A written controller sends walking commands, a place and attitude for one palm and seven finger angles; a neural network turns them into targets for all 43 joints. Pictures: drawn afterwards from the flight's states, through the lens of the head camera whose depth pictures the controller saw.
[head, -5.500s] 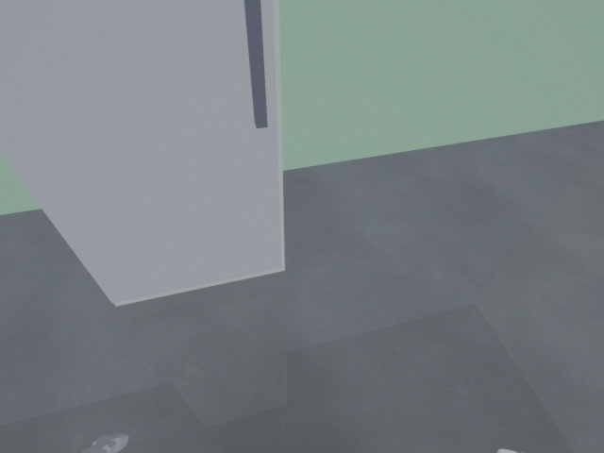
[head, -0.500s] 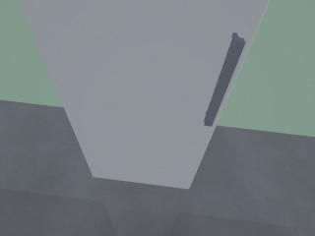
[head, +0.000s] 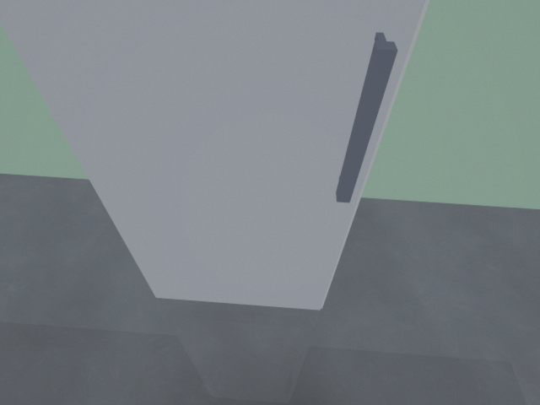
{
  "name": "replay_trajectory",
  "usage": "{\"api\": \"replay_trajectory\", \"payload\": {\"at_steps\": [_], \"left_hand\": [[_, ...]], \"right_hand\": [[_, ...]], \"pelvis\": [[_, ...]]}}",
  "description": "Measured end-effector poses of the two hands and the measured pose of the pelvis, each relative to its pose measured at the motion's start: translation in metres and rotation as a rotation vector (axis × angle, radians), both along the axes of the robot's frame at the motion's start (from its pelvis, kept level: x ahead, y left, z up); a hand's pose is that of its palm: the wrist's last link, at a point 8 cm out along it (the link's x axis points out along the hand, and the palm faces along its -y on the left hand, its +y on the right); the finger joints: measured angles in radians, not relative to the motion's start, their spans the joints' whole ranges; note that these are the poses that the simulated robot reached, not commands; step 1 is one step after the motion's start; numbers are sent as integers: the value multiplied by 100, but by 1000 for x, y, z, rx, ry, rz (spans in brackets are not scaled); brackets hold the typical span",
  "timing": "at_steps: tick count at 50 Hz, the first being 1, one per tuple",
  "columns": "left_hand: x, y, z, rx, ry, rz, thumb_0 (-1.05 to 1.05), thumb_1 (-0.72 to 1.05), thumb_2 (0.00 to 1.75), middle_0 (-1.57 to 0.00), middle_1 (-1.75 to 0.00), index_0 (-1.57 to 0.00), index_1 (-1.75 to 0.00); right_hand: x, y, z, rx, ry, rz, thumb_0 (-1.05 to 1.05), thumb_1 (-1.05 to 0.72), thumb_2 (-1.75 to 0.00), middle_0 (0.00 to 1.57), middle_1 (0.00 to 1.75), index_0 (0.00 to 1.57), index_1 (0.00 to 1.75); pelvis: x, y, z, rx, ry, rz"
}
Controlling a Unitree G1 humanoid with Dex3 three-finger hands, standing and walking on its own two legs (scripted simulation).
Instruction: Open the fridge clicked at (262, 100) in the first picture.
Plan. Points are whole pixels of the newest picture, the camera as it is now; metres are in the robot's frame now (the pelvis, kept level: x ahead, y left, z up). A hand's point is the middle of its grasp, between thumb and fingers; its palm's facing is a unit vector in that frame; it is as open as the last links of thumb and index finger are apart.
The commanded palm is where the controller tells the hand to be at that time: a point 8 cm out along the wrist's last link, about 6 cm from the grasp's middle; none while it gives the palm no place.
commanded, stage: look again from close up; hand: right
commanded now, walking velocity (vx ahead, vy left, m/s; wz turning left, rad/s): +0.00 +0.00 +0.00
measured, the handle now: (358, 129) +0.52 -0.11 +0.14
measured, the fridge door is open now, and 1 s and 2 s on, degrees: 0 0 0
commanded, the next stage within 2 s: raise the hand to about handle height in 0.56 s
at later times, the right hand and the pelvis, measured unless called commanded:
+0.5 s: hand out of the picture +0.02 -0.21 -0.17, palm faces -0.02 +0.97 -0.23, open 7.4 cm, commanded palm none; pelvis +0.00 -0.02 +0.00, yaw +1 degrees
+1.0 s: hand (421, 374) +0.18 -0.19 +0.00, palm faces +0.01 +1.00 -0.05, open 8.2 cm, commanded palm +0.12 -0.26 -0.01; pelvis -0.01 +0.02 -0.03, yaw +0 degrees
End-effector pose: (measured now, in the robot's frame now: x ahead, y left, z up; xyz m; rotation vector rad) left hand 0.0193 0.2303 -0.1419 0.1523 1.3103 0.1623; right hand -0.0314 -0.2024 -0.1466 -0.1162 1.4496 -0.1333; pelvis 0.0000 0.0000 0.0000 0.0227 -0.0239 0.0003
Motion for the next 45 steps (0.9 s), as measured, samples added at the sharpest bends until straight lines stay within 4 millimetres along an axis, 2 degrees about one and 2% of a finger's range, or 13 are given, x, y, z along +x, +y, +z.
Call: {"api": "replay_trajectory", "payload": {"at_steps": [9,16,24,34,35,36,39,41,43,45], "left_hand": [[2,-17,2,3,-30,-21,1,94,89,-20,-29,-20,-30],[-8,-21,4,-8,5,-22,1,93,89,-20,-29,-20,-30],[-10,-20,3,-15,38,-20,0,91,89,-20,-29,-20,-30],[9,-9,4,-4,21,-29,0,90,89,-20,-29,-20,-30],[14,-7,6,1,-14,-25,0,90,89,-20,-29,-20,-30],[22,-5,10,18,-77,-33,0,90,89,-20,-30,-20,-30],[52,0,22,47,-282,-41,1,90,89,-20,-30,-20,-30],[76,5,29,51,-412,-42,1,90,89,-20,-30,-20,-30],[100,10,38,51,-531,-41,1,90,89,-20,-30,-20,-30],[122,17,46,52,-628,-43,1,90,89,-20,-30,-20,-30]], "right_hand": [[25,-36,2,-41,-85,22,1,-91,-90,20,30,20,30],[37,-52,8,-67,-91,49,1,-91,-90,20,30,19,30],[43,-54,9,-72,-79,56,1,-91,-90,20,30,19,30],[53,-42,8,-63,-86,57,1,-91,-90,20,30,20,30],[63,-42,14,-61,-141,-2,1,-91,-90,20,30,20,30],[83,-45,28,-73,-264,-48,1,-91,-90,21,31,20,30],[153,-51,93,-149,-736,-85,2,-89,-89,21,32,20,31],[191,-50,139,-156,-999,-75,2,-87,-88,21,33,20,32],[216,-47,174,-140,-1224,-32,2,-84,-87,21,35,20,34],[226,-43,189,-95,-1377,30,1,-81,-86,21,37,20,36]], "pelvis": [[-2,-16,0,-18,-4,3],[-2,-18,3,-26,13,8],[2,-16,3,-28,16,9],[7,-10,3,-24,19,9],[7,-9,3,-21,21,5],[6,-8,2,-26,18,5],[6,-4,0,-38,23,-6],[4,-2,-2,-35,31,-20],[1,1,-6,-33,57,-16],[-3,6,-13,-36,93,-3]]}}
